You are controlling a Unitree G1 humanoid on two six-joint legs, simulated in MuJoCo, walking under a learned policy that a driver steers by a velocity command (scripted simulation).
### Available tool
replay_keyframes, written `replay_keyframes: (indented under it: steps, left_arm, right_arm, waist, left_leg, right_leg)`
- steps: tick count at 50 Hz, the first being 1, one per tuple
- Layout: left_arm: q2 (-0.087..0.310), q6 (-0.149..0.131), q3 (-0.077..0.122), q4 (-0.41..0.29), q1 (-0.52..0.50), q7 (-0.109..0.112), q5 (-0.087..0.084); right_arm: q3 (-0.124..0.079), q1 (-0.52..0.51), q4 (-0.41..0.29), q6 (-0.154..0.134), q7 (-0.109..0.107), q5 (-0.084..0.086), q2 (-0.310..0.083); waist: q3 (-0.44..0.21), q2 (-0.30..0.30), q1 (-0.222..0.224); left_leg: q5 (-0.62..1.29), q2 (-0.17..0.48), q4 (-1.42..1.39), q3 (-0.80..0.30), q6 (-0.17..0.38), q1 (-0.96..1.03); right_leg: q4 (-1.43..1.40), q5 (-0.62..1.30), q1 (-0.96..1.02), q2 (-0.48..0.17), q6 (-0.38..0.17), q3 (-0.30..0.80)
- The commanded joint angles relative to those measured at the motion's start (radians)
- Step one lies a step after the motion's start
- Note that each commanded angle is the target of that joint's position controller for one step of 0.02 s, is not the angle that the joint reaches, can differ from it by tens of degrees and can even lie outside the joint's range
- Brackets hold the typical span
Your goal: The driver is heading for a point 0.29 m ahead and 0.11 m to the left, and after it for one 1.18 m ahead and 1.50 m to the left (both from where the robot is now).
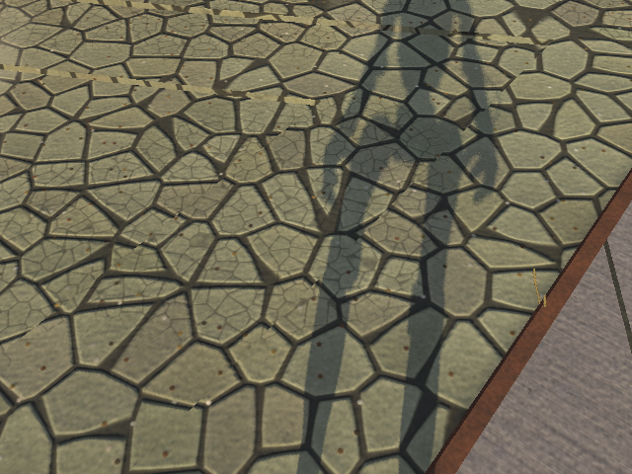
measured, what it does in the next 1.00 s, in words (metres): goes down, turning left: left foot 0.04 m lower, then right foot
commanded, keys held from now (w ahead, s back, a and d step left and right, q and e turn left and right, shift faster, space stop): w+q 1.00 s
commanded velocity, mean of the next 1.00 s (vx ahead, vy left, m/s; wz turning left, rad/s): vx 0.50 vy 0.00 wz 0.46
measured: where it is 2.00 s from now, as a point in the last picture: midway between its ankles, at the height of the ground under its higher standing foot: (136, 314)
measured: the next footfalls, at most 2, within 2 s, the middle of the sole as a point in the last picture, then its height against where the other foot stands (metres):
left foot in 0.40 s outside the picture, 0.04 m lower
right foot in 0.88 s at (294, 372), level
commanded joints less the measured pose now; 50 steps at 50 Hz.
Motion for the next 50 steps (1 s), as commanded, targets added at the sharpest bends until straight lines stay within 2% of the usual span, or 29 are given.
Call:
replay_keyframes:
  steps: [1,4,7,14,17,19,20,21,22,23,24,25,26,27,28,30,33,35,38,40,42,43,44,45,46,47,48,49,50]
  left_arm:
    - [0.112,-0.026,0.015,-0.032,0.036,0.004,0.000]
    - [0.094,-0.034,0.007,-0.019,0.077,0.006,-0.003]
    - [0.091,-0.040,0.001,-0.011,0.104,0.014,0.000]
    - [0.109,-0.029,0.005,0.032,0.199,0.048,0.015]
    - [0.149,-0.010,0.015,0.034,0.197,0.057,0.016]
    - [0.170,0.005,0.021,0.026,0.181,0.051,0.021]
    - [0.163,0.008,0.019,0.011,0.149,0.045,0.013]
    - [0.092,0.004,0.008,-0.018,0.142,0.036,0.017]
    - [0.074,-0.007,0.002,-0.087,0.177,0.022,-0.024]
    - [0.126,-0.020,0.007,-0.129,0.007,0.022,-0.020]
    - [0.129,-0.031,0.001,-0.156,-0.067,0.019,-0.012]
    - [0.132,-0.029,0.002,-0.147,-0.072,0.017,-0.002]
    - [0.129,-0.010,0.004,-0.150,-0.061,0.013,0.020]
    - [0.109,0.017,-0.001,-0.151,-0.037,0.006,0.039]
    - [0.095,0.038,-0.004,-0.157,-0.023,-0.001,0.047]
    - [0.082,0.054,-0.010,-0.192,-0.071,-0.010,0.045]
    - [0.090,0.046,-0.018,-0.263,-0.228,-0.020,0.036]
    - [0.080,0.040,-0.027,-0.288,-0.298,-0.022,0.023]
    - [0.087,0.033,-0.039,-0.331,-0.403,-0.018,0.011]
    - [0.116,0.024,-0.035,-0.353,-0.417,-0.015,0.013]
    - [0.162,0.015,-0.021,-0.328,-0.300,-0.007,0.011]
    - [0.191,0.005,-0.009,-0.288,-0.164,0.002,0.010]
    - [0.224,-0.008,0.003,-0.259,-0.009,0.014,0.020]
    - [0.313,-0.009,0.022,-0.267,0.110,0.030,0.047]
    - [0.323,0.009,0.033,-0.269,0.056,0.022,0.037]
    - [0.228,0.023,0.018,-0.293,-0.031,0.015,0.024]
    - [0.153,0.025,0.000,-0.298,-0.086,0.014,0.016]
    - [0.125,0.024,-0.008,-0.289,-0.109,0.012,0.021]
    - [0.127,0.017,-0.008,-0.272,-0.097,0.015,0.019]
  right_arm:
    - [-0.010,0.027,-0.033,0.018,0.012,0.004,-0.038]
    - [-0.009,-0.059,-0.060,0.014,0.017,0.017,-0.032]
    - [-0.001,-0.144,-0.089,0.009,0.021,0.018,-0.023]
    - [0.006,-0.294,-0.166,0.000,0.030,0.000,-0.030]
    - [-0.006,-0.224,-0.151,-0.003,0.027,-0.008,-0.044]
    - [-0.029,-0.026,-0.085,-0.009,0.016,-0.016,-0.086]
    - [-0.048,0.121,-0.037,-0.015,0.006,-0.025,-0.118]
    - [-0.068,0.203,-0.018,-0.018,-0.003,-0.023,-0.185]
    - [-0.083,0.233,-0.039,-0.007,-0.002,-0.004,-0.263]
    - [-0.082,0.264,-0.030,0.011,-0.014,0.012,-0.249]
    - [-0.071,0.187,-0.031,0.014,-0.023,0.021,-0.202]
    - [-0.055,0.113,-0.041,0.014,-0.023,0.022,-0.149]
    - [-0.045,0.086,-0.049,0.010,-0.027,0.030,-0.130]
    - [-0.038,0.074,-0.051,0.003,-0.028,0.039,-0.119]
    - [-0.039,0.077,-0.050,-0.007,-0.028,0.045,-0.130]
    - [-0.044,0.114,-0.043,-0.024,-0.028,0.044,-0.159]
    - [-0.040,0.142,-0.040,-0.023,-0.024,0.042,-0.155]
    - [-0.038,0.187,-0.038,-0.016,-0.024,0.044,-0.150]
    - [-0.040,0.246,-0.036,-0.007,-0.032,0.036,-0.160]
    - [-0.044,0.248,-0.041,-0.006,-0.040,0.028,-0.178]
    - [-0.052,0.186,-0.063,-0.009,-0.043,0.022,-0.212]
    - [-0.054,0.163,-0.071,-0.013,-0.037,0.019,-0.222]
    - [-0.053,0.140,-0.087,-0.021,-0.026,0.025,-0.212]
    - [-0.035,0.184,-0.129,-0.027,-0.019,0.048,-0.131]
    - [-0.034,0.276,-0.146,-0.018,-0.023,0.062,-0.121]
    - [-0.042,0.245,-0.115,-0.001,-0.029,0.027,-0.183]
    - [-0.042,0.174,-0.117,0.005,-0.019,0.016,-0.174]
    - [-0.038,0.152,-0.124,0.012,-0.011,0.014,-0.147]
    - [-0.037,0.137,-0.135,0.023,-0.003,0.002,-0.132]
  waist:
    - [0.027,-0.072,-0.030]
    - [0.037,-0.072,-0.010]
    - [0.050,-0.083,0.013]
    - [0.106,-0.047,0.068]
    - [0.047,-0.072,0.038]
    - [-0.065,-0.098,-0.040]
    - [-0.128,-0.079,-0.117]
    - [-0.210,0.055,-0.125]
    - [-0.393,0.188,-0.099]
    - [-0.325,0.041,-0.147]
    - [-0.179,-0.001,-0.118]
    - [-0.092,-0.078,-0.066]
    - [-0.057,-0.089,-0.024]
    - [-0.052,-0.073,0.009]
    - [-0.045,-0.050,0.026]
    - [-0.034,-0.031,0.026]
    - [0.016,0.014,-0.007]
    - [0.005,0.040,-0.046]
    - [0.006,0.040,-0.095]
    - [0.011,0.038,-0.084]
    - [-0.026,0.045,-0.013]
    - [-0.098,0.033,0.041]
    - [-0.193,-0.004,0.120]
    - [-0.352,-0.151,0.131]
    - [-0.453,-0.368,0.053]
    - [-0.290,-0.171,0.026]
    - [-0.144,-0.064,0.026]
    - [-0.069,-0.044,0.004]
    - [-0.036,-0.090,-0.009]
  left_leg:
    - [0.148,0.032,-0.093,-0.002,-0.026,-0.076]
    - [0.298,0.010,-0.233,-0.019,-0.025,-0.110]
    - [0.406,-0.015,-0.348,-0.008,-0.009,-0.098]
    - [0.335,-0.030,-0.552,0.060,0.046,-0.154]
    - [0.192,-0.109,-0.580,0.138,0.091,-0.026]
    - [0.138,-0.167,-0.594,0.158,0.130,0.186]
    - [0.214,-0.139,-0.624,0.120,0.165,0.414]
    - [0.381,0.073,-0.513,-0.113,0.225,0.685]
    - [0.587,0.314,-0.540,-0.608,0.438,1.019]
    - [0.464,0.276,-0.641,-0.571,0.410,0.997]
    - [0.429,0.235,-0.686,-0.445,0.345,0.859]
    - [0.486,0.188,-0.719,-0.365,0.290,0.692]
    - [0.574,0.154,-0.731,-0.318,0.266,0.573]
    - [0.599,0.115,-0.748,-0.275,0.246,0.480]
    - [0.627,0.090,-0.756,-0.256,0.240,0.431]
    - [0.707,0.050,-0.765,-0.222,0.222,0.390]
    - [0.682,-0.037,-0.795,-0.174,0.154,0.309]
    - [0.695,-0.042,-0.780,-0.189,0.125,0.354]
    - [0.672,-0.005,-0.761,-0.256,0.122,0.476]
    - [0.671,0.024,-0.732,-0.302,0.120,0.536]
    - [0.801,0.029,-0.635,-0.310,0.098,0.532]
    - [0.862,0.001,-0.496,-0.297,0.085,0.524]
    - [0.723,-0.048,-0.288,-0.268,0.073,0.418]
    - [0.322,-0.140,0.014,-0.184,0.051,0.223]
    - [-0.326,-0.251,0.241,-0.116,0.038,-0.009]
    - [-0.256,-0.156,0.299,-0.130,0.042,-0.099]
    - [-0.165,-0.118,0.259,-0.111,0.032,-0.097]
    - [-0.127,-0.083,0.198,-0.099,0.027,-0.072]
    - [-0.113,-0.056,0.150,-0.096,0.019,-0.048]
  right_leg:
    - [-0.245,0.073,-0.001,-0.265,-0.102,0.214]
    - [-0.232,0.136,0.043,-0.246,-0.073,0.132]
    - [-0.211,0.151,0.077,-0.250,-0.053,0.072]
    - [-0.097,0.364,0.321,-0.311,-0.041,0.007]
    - [0.090,0.776,0.387,-0.312,-0.019,-0.033]
    - [0.381,0.868,0.360,-0.304,-0.002,-0.058]
    - [0.635,0.697,0.193,-0.285,0.016,-0.092]
    - [0.997,0.002,-0.123,-0.199,0.037,-0.095]
    - [1.307,-0.496,-0.494,-0.035,0.085,0.031]
    - [1.306,-0.373,-0.672,-0.080,0.082,0.121]
    - [1.211,-0.264,-0.710,-0.133,0.075,0.129]
    - [1.119,-0.208,-0.646,-0.159,0.078,0.122]
    - [1.052,-0.197,-0.576,-0.174,0.092,0.124]
    - [1.005,-0.201,-0.505,-0.187,0.108,0.124]
    - [0.984,-0.217,-0.485,-0.191,0.120,0.116]
    - [0.920,-0.152,-0.509,-0.191,0.134,0.094]
    - [0.608,0.067,-0.451,-0.160,0.150,0.059]
    - [0.457,0.174,-0.425,-0.131,0.141,0.051]
    - [0.316,0.219,-0.442,-0.098,0.123,0.060]
    - [0.239,0.186,-0.409,-0.089,0.101,0.092]
    - [0.187,0.089,-0.238,-0.059,0.067,0.105]
    - [0.172,0.043,-0.087,-0.039,0.048,0.100]
    - [0.148,0.049,0.143,-0.116,0.014,0.163]
    - [0.133,-0.082,0.396,-0.374,-0.045,0.450]
    - [0.011,-0.130,0.504,-0.542,-0.160,0.869]
    - [-0.014,-0.272,0.365,-0.504,-0.144,0.803]
    - [-0.042,-0.264,0.208,-0.454,-0.121,0.639]
    - [-0.085,-0.194,0.099,-0.406,-0.089,0.520]
    - [-0.109,-0.112,0.036,-0.376,-0.072,0.429]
